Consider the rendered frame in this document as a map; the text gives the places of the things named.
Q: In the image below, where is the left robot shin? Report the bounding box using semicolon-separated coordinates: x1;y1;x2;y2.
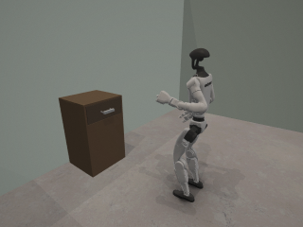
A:
173;161;189;196

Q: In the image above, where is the robot right upper arm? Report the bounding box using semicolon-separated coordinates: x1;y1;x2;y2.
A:
208;73;215;103

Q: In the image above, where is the cabinet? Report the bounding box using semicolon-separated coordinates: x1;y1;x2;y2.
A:
59;90;126;178

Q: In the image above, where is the left robot foot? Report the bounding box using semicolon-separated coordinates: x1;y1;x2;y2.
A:
172;189;195;202

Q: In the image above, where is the left robot forearm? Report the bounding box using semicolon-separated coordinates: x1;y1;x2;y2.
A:
168;97;205;114

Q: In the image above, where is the robot left upper arm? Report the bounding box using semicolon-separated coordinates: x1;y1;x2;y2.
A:
187;77;207;114

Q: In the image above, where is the robot right hand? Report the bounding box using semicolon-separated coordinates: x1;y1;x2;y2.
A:
179;111;193;123

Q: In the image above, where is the robot left hand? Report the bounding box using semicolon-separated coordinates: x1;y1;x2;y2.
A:
155;91;170;105

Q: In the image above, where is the handle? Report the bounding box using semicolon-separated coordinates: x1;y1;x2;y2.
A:
101;108;115;114

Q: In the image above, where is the drawer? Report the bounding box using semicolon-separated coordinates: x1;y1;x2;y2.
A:
85;97;121;125

